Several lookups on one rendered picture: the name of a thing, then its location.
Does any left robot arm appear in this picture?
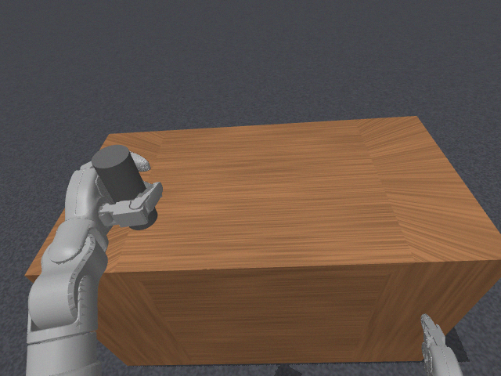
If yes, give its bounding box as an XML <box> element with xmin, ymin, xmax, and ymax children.
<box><xmin>26</xmin><ymin>219</ymin><xmax>109</xmax><ymax>376</ymax></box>

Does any can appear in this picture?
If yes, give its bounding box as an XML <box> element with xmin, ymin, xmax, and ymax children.
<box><xmin>92</xmin><ymin>145</ymin><xmax>157</xmax><ymax>230</ymax></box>

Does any right robot hand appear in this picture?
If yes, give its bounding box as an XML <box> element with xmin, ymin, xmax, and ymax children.
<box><xmin>421</xmin><ymin>313</ymin><xmax>463</xmax><ymax>376</ymax></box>

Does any left robot hand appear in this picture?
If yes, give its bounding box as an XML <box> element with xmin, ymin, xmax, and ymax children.
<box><xmin>65</xmin><ymin>151</ymin><xmax>163</xmax><ymax>235</ymax></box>

